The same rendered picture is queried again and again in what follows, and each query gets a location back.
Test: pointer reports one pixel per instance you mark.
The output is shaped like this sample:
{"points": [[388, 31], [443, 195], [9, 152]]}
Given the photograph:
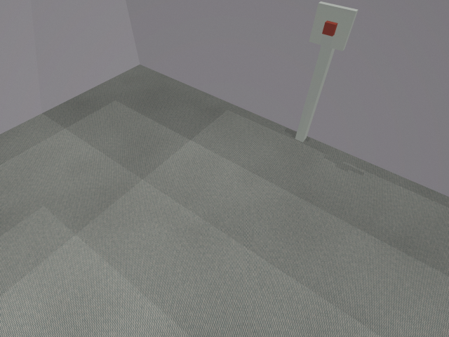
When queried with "panel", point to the panel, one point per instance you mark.
{"points": [[344, 17]]}

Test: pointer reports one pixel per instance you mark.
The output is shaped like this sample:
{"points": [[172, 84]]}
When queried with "button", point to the button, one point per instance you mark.
{"points": [[329, 28]]}

